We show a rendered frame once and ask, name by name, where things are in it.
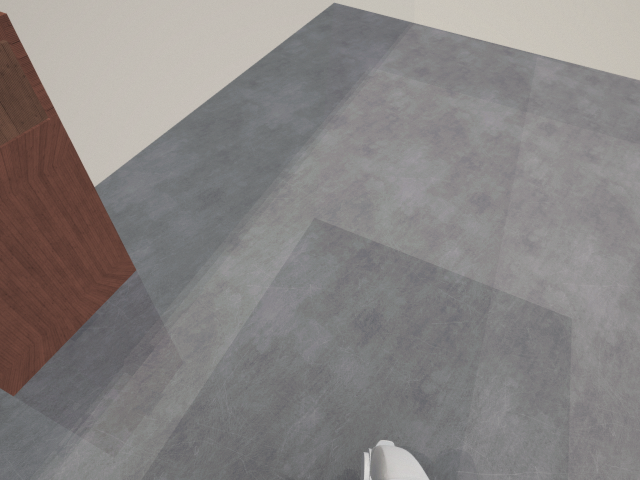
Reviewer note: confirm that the robot right thigh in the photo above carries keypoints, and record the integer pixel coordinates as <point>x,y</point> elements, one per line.
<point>385,462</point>

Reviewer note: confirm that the cabinet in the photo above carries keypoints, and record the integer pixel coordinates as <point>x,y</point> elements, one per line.
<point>61,257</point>

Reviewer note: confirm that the drawer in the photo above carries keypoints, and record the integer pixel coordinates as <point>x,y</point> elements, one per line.
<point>20,108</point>

